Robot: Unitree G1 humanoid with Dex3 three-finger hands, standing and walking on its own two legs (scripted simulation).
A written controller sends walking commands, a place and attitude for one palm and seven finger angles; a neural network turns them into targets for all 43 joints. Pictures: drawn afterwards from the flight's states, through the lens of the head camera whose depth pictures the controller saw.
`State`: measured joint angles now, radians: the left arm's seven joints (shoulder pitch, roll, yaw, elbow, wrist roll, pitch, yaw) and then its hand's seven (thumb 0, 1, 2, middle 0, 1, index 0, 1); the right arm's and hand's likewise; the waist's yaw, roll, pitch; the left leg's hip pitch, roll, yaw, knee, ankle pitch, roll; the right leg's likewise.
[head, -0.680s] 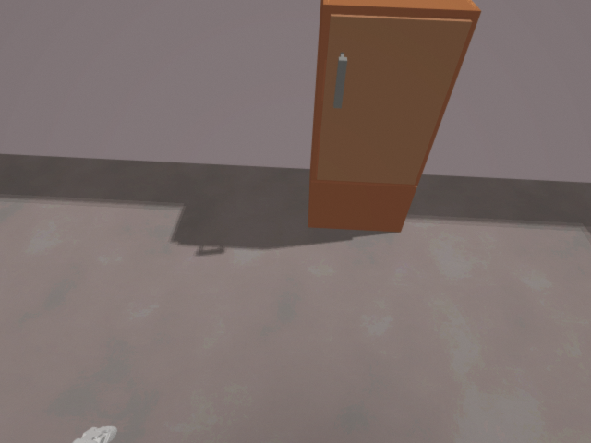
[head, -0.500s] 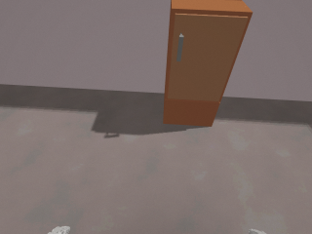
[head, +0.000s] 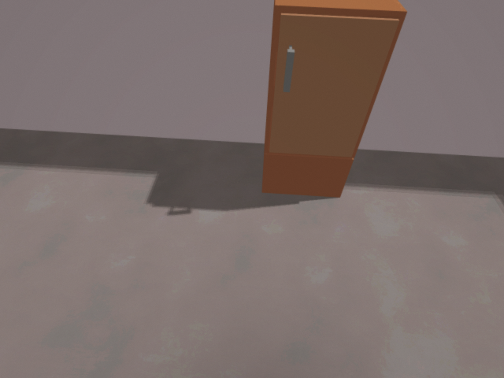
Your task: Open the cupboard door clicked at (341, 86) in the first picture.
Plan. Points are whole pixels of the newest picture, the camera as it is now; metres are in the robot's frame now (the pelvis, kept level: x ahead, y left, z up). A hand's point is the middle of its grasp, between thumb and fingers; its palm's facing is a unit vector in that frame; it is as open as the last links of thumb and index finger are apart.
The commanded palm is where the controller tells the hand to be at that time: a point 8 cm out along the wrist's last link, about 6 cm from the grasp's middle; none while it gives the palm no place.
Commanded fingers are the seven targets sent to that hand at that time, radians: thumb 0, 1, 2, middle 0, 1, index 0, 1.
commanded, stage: stand and wait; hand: left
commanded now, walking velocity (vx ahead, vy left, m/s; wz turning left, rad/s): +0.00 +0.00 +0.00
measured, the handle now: (288, 68) +1.12 -0.06 -0.04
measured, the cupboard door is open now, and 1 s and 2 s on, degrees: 0 0 0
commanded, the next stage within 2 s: look at it before walking up in 0.14 s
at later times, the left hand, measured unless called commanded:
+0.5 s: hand out of the picture +0.08 +0.24 -0.15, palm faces -0.03 -0.94 -0.33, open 7.4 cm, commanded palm none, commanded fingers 0.00 0.90 0.90 -0.20 -0.30 -0.20 -0.30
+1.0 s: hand out of the picture +0.07 +0.24 -0.16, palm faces -0.05 -0.94 -0.34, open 7.4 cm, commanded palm none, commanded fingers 0.00 0.90 0.90 -0.20 -0.30 -0.20 -0.30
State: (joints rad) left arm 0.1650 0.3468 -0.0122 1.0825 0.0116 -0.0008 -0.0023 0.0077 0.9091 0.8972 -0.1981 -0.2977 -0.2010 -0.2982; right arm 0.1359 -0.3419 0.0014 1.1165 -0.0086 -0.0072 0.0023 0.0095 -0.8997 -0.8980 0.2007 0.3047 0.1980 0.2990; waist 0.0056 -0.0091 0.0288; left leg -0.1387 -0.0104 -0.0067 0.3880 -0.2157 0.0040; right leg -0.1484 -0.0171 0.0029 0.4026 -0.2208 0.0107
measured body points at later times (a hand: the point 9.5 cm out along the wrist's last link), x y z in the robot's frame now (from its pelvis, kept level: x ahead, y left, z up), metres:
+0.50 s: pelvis +0.00 -0.01 +0.00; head +0.00 +0.00 +0.45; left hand +0.08 +0.29 -0.13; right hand +0.08 -0.30 -0.13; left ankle +0.00 +0.12 -0.74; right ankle +0.00 -0.13 -0.74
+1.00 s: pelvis +0.00 -0.01 +0.00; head +0.01 -0.01 +0.45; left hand +0.07 +0.29 -0.13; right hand +0.08 -0.30 -0.13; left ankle +0.00 +0.12 -0.74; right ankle +0.00 -0.13 -0.74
